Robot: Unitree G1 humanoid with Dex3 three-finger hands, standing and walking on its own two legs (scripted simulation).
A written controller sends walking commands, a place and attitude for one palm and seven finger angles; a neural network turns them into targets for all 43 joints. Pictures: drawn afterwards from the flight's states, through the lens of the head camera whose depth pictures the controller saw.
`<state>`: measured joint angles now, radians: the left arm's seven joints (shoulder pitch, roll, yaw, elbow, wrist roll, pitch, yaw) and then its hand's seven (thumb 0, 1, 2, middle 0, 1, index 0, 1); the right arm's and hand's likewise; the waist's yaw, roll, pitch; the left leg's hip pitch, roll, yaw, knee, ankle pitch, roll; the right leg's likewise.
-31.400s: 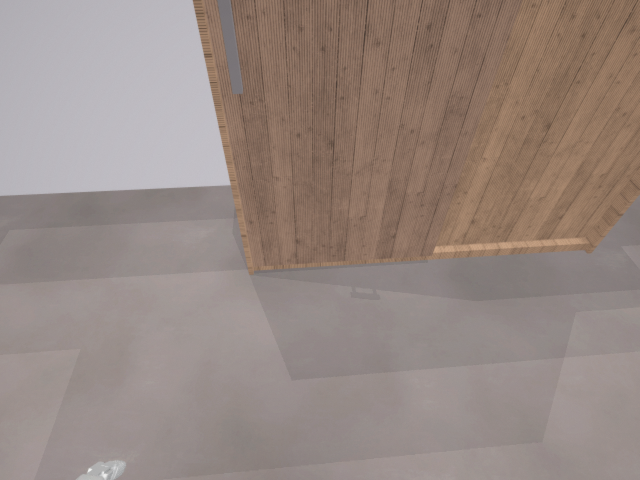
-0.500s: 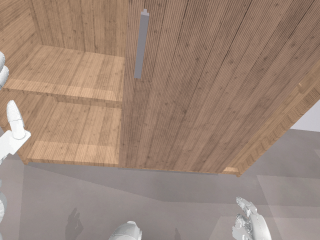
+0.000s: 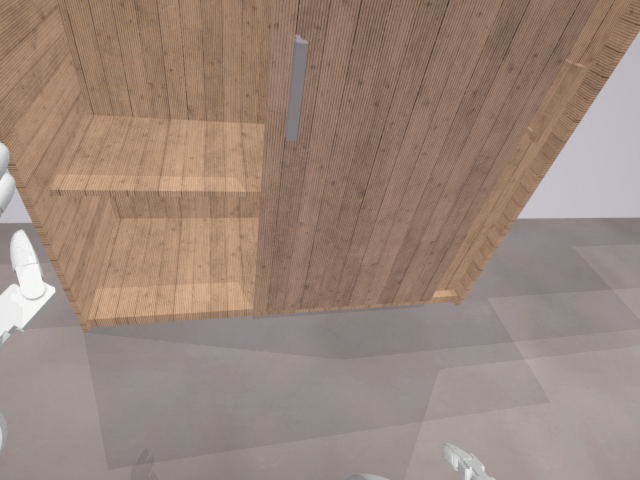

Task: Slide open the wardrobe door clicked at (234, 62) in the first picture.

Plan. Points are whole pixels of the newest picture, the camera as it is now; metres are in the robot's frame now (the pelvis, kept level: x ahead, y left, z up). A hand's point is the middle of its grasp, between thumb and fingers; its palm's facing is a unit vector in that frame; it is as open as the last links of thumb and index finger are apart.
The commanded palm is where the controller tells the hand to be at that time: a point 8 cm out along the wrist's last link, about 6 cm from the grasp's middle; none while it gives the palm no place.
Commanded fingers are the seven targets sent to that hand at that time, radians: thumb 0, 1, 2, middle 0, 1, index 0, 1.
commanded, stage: stop stepping back and stand still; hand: left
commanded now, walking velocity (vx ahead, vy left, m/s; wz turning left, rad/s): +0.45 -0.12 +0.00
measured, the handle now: (294, 89) +0.84 +0.12 +0.13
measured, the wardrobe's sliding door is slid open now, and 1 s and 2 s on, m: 0.55 0.55 0.55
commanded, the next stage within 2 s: let the arm hang, fingers relaxed in 0.62 s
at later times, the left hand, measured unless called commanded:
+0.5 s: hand out of the picture +0.10 +0.32 +0.19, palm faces +0.46 -0.81 -0.37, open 7.4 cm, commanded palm +0.03 +0.36 +0.18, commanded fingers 0.00 0.90 0.90 -0.20 -0.30 -0.20 -0.30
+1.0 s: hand out of the picture +0.00 +0.23 -0.17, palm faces +0.12 -0.98 -0.15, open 7.0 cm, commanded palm none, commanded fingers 0.00 0.90 0.90 -0.20 -0.30 -0.20 -0.30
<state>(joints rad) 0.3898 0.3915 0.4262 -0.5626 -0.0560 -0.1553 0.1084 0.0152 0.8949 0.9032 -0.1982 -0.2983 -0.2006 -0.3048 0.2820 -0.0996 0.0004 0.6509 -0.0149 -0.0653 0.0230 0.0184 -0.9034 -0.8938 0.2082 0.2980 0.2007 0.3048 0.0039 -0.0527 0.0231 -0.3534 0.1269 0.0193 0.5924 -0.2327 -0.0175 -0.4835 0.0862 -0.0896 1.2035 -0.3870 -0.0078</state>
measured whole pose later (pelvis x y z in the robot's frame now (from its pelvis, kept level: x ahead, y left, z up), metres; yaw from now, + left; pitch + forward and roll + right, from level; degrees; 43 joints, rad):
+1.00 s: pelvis -0.07 +0.06 -0.01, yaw +4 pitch +0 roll +0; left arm 0.28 0.14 0.04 0.81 0.00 0.06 0.01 -0.03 0.99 0.90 -0.20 -0.30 -0.20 -0.30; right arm 0.25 -0.24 0.00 0.85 -0.05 0.03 0.00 0.01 -0.91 -0.89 0.20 0.30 0.20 0.30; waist -0.03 -0.01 0.01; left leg -0.37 0.06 0.10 0.70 -0.32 0.01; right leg -0.29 -0.06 -0.11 0.69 -0.39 0.01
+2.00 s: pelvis -0.04 +0.09 +0.01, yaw +2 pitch -1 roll +0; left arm 0.26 0.14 -0.01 1.16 0.01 -0.01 0.03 0.00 0.91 0.90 -0.20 -0.30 -0.20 -0.30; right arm 0.25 -0.15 0.00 1.14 -0.02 0.00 -0.03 0.01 -0.91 -0.89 0.20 0.30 0.20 0.30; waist -0.01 -0.02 0.06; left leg -0.16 0.01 0.17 0.38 -0.22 0.05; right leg -0.10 -0.08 -0.07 0.37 -0.25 0.05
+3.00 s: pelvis -0.06 +0.10 +0.01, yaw +2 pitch -1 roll +0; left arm 0.22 0.18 0.00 1.15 0.01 -0.01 0.02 0.00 0.91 0.90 -0.20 -0.30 -0.20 -0.30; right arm 0.22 -0.18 0.00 1.14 -0.02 -0.01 -0.02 0.01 -0.91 -0.89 0.20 0.30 0.20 0.30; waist -0.01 -0.02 0.06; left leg -0.16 -0.01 0.17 0.37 -0.19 0.06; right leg -0.11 -0.09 -0.06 0.36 -0.23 0.06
